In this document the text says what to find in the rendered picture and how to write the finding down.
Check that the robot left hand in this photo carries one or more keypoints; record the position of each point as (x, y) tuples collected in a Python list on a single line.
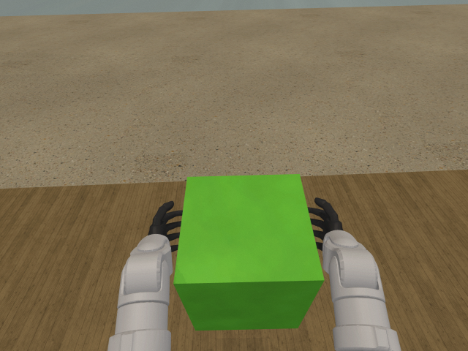
[(159, 225)]

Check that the robot right forearm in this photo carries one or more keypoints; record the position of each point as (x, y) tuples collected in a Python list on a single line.
[(361, 316)]

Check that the robot left forearm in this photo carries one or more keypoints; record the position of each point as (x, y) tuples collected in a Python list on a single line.
[(143, 299)]

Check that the carton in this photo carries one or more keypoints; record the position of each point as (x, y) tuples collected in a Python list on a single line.
[(247, 257)]

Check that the robot right hand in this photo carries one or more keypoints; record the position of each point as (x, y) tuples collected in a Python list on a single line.
[(331, 221)]

